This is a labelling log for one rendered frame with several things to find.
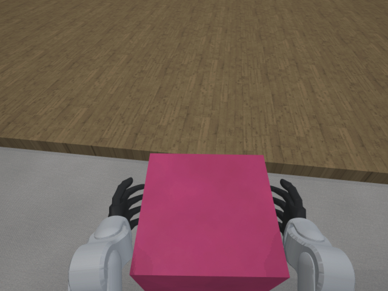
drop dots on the robot right hand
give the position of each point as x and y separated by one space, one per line
293 205

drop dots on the right robot forearm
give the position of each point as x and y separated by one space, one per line
320 267

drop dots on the robot left hand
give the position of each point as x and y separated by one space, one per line
121 204

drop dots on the left robot forearm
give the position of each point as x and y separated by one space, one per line
97 265

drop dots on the carton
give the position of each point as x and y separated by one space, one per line
208 223

